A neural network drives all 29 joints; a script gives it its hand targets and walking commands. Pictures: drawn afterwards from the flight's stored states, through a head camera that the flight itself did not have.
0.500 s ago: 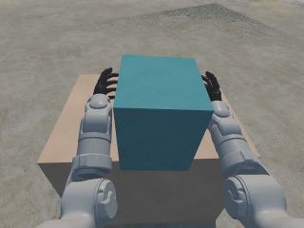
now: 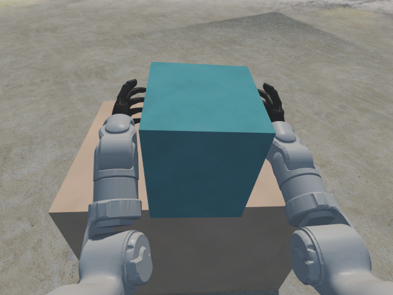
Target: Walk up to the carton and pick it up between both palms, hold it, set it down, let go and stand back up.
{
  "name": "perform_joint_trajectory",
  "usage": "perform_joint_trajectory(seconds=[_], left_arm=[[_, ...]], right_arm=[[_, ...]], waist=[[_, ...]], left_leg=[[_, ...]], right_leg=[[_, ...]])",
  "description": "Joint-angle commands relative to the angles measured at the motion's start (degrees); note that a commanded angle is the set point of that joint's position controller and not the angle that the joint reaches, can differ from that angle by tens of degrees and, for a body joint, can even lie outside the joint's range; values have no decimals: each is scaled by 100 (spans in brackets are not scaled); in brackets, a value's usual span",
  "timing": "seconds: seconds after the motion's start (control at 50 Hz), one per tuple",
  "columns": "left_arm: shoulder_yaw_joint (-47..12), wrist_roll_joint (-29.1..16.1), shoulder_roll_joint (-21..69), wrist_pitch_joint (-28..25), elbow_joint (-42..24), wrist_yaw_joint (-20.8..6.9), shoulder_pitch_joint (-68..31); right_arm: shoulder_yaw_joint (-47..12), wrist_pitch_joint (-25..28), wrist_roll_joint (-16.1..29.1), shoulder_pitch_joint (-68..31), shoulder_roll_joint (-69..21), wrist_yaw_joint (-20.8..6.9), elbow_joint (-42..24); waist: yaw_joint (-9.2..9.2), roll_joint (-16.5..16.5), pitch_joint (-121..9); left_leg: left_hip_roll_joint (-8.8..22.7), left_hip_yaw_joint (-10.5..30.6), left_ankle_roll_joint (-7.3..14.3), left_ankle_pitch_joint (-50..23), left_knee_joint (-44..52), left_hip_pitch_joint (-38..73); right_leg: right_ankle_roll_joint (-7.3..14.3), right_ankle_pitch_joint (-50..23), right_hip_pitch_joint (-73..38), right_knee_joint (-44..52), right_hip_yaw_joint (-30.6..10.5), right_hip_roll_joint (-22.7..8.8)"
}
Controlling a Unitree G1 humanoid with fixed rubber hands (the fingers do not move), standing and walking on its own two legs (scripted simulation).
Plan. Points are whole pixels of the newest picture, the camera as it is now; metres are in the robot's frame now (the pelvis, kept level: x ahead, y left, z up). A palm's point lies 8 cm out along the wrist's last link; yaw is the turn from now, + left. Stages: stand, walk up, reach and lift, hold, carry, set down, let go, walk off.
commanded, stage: reach and lift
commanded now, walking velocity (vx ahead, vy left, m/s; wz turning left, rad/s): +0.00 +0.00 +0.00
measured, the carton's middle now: (198, 142) +0.39 -0.01 +0.16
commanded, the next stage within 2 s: hold in 0.84 s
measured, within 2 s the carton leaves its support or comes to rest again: neither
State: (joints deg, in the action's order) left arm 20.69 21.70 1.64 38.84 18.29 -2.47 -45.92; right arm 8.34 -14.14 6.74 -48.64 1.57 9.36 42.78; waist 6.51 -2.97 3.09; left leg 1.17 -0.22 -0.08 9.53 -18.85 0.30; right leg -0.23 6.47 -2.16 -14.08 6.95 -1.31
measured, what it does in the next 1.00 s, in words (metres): stands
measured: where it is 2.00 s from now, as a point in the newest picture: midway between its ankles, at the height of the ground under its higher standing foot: outside the picture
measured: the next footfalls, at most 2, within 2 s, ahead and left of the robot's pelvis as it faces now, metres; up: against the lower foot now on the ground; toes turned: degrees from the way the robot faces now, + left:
none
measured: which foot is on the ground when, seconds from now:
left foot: down 0.00-1.00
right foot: down 0.00-1.00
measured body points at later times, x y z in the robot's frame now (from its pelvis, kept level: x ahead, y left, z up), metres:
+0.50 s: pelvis +0.01 +0.00 +0.00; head -0.04 +0.02 +0.45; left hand +0.40 +0.13 +0.23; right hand +0.39 -0.16 +0.22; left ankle +0.02 +0.12 -0.75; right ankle +0.03 -0.12 -0.75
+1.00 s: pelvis +0.00 -0.01 +0.00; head -0.06 +0.01 +0.44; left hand +0.40 +0.14 +0.26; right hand +0.39 -0.16 +0.26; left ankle +0.02 +0.12 -0.75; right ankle +0.03 -0.12 -0.75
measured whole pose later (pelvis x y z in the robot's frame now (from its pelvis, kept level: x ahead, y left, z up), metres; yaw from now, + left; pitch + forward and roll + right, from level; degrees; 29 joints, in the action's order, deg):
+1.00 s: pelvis +0.00 -0.01 +0.00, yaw +0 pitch -9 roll -1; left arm 20.3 19.6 -0.9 45.5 14.7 -3.2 -47.3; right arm 3.8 -20.9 13.5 -53.5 4.0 12.1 41.1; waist 6.6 -2.0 -0.7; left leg 1.6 0.7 -0.7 9.7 -19.1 -0.6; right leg 0.4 6.9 -1.5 -14.2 6.0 -0.3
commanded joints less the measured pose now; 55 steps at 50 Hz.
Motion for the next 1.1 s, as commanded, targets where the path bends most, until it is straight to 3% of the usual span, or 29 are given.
perform_joint_trajectory(seconds=[0.0, 0.04, 0.1, 0.18, 0.26, 0.32, 0.4, 0.42, 0.44, 0.48, 0.52, 0.54, 0.62, 0.68, 0.7, 0.74, 0.78, 0.8, 0.86, 0.9, 0.94, 0.96, 0.98, 1.02, 1.06, 1.08], left_arm=[[-2048, -627, 2875, -61, -116, -743, -3079], [-2300, -768, 2983, -74, -264, -688, -3263], [-2488, -917, 3105, -72, -333, -661, -3058], [-2477, -835, 2990, 29, -555, -735, -2754], [-2338, -811, 2964, 80, -701, -811, -2981], [-2437, -775, 2960, 118, -705, -787, -2863], [-2591, -846, 3012, 155, -988, -805, -3102], [-2517, -809, 2961, 139, -838, -796, -3145], [-2475, -818, 2982, 122, -697, -785, -3039], [-2553, -906, 3087, 94, -775, -753, -2990], [-2554, -883, 3032, 129, -888, -721, -3033], [-2704, -936, 3074, 122, -1006, -713, -3099], [-2250, -802, 2944, 185, -480, -798, -3265], [-2429, -828, 3047, 184, -629, -727, -3417], [-2416, -890, 3032, 202, -622, -727, -3503], [-2533, -984, 3105, 251, -523, -742, -3545], [-2286, -921, 2997, 291, -113, -760, -3640], [-2352, -968, 3000, 282, -360, -742, -3609], [-2160, -853, 2923, 333, -268, -799, -3634], [-2323, -1001, 2955, 380, -459, -785, -3641], [-2427, -1057, 2992, 347, -602, -765, -3617], [-2519, -1113, 2970, 338, -734, -762, -3573], [-2485, -1124, 2933, 333, -755, -760, -3572], [-2322, -966, 2924, 428, -517, -809, -3470], [-2138, -871, 2895, 475, -519, -848, -3546], [-2105, -891, 2871, 481, -540, -860, -3672]], right_arm=[[-1576, 210, 311, -3966, -2902, -455, -1400], [-1602, 246, 363, -4000, -2949, -458, -1392], [-1830, 209, 538, -4024, -3037, -402, -1741], [-2101, 31, 729, -3501, -3039, -265, -1609], [-2175, -44, 839, -3781, -3083, -229, -1792], [-2232, -109, 918, -3626, -3096, -189, -1775], [-2273, -165, 1004, -3711, -3070, -161, -1947], [-2254, -176, 965, -3783, -3128, -177, -1843], [-2197, -139, 898, -3814, -3121, -186, -1938], [-2353, -102, 994, -3892, -3176, -205, -2235], [-2378, -162, 1032, -3816, -3165, -182, -2008], [-2405, -169, 1026, -3739, -3180, -170, -2004], [-2175, -296, 832, -3925, -3222, -207, -1657], [-2079, -239, 838, -4022, -3155, -247, -1652], [-2118, -229, 885, -4190, -3179, -251, -1696], [-2054, -283, 897, -4311, -3199, -210, -1743], [-1916, -393, 854, -4371, -3219, -215, -1415], [-2033, -407, 886, -4366, -3262, -225, -1547], [-2026, -453, 943, -4454, -3246, -195, -1479], [-2046, -535, 1062, -4421, -3228, -171, -1475], [-2185, -543, 1242, -4393, -3330, -123, -1632], [-2256, -577, 1246, -4230, -3287, -96, -1650], [-2381, -620, 1389, -4213, -3315, -82, -1645], [-2266, -738, 1360, -4121, -3148, -47, -1539], [-2247, -791, 1262, -4215, -3237, -59, -1500], [-2203, -804, 1312, -4328, -3268, -67, -1511]], waist=[[-31, 341, -1645], [125, 405, -2109], [133, 435, -2124], [195, 410, -1999], [88, 317, -1837], [124, 411, -1715], [193, 586, -1869], [107, 369, -1787], [152, 308, -1897], [63, 327, -2072], [35, 419, -2069], [113, 470, -2187], [-67, 172, -1537], [63, 398, -1873], [-11, 343, -1991], [95, 511, -1917], [40, 332, -1622], [-17, 304, -1916], [-54, 343, -1950], [74, 456, -2050], [79, 530, -2257], [146, 431, -2433], [57, 405, -2392], [85, 475, -1910], [-45, 268, -1700], [-87, 349, -1627]], left_leg=[[-227, -140, 31, -6, 536, -509], [-223, -112, -96, -549, 365, -121], [-263, -90, -209, -1087, 165, 151], [-325, -101, -270, -1684, 72, 181], [-338, -137, -208, -1364, 167, -46], [-369, -155, -289, -1801, 34, 108], [-346, -111, -297, -1575, 71, 114], [-352, -122, -235, -1397, 138, 11], [-346, -109, -226, -1252, 168, 5], [-338, -108, -221, -1545, 79, 37], [-329, -98, -246, -1704, 46, 76], [-337, -102, -295, -1694, 9, 132], [-324, -170, -122, -592, 404, -333], [-313, -178, -178, -931, 293, -235], [-303, -136, -162, -1023, 279, -148], [-329, -176, -196, -681, 279, -268], [-329, -168, -75, -192, 417, -582], [-276, -129, -75, -333, 434, -492], [-353, -216, -70, -426, 390, -678], [-340, -166, -136, -681, 316, -417], [-387, -174, -203, -1177, 155, -298], [-377, -136, -215, -1291, 97, -121], [-396, -159, -224, -1372, 58, -124], [-372, -147, -281, -1348, 142, -223], [-324, -140, -217, -745, 363, -502], [-343, -170, -145, -644, 436, -661]], right_leg=[[-241, -4, -869, 15, -80, 359], [-192, -382, -740, -15, -20, 413], [-187, -679, -611, -11, -28, 458], [-273, -1354, -1031, -27, -86, 441], [-278, -1056, -1052, -34, -101, 465], [-277, -1438, -1041, -100, -102, 485], [-231, -1152, -916, -51, -109, 529], [-274, -1000, -862, -19, -101, 509], [-269, -963, -916, -27, -99, 506], [-242, -1266, -1046, -116, -136, 500], [-211, -1288, -1049, -64, -145, 555], [-226, -1282, -1046, -89, -141, 533], [-252, -400, -838, 62, -155, 483], [-221, -623, -854, -26, -155, 508], [-207, -628, -811, -6, -109, 529], [-183, -379, -746, -6, -164, 509], [-215, -97, -658, 68, -181, 471], [-202, -277, -846, -19, -188, 482], [-233, -385, -1027, -21, -246, 446], [-214, -605, -1025, -73, -225, 480], [-202, -1020, -1074, -100, -286, 482], [-233, -1132, -1120, -132, -274, 510], [-257, -1195, -1090, -124, -270, 510], [-248, -1055, -957, -80, -245, 530], [-235, -547, -1043, -22, -253, 509], [-222, -504, -976, -20, -264, 494]])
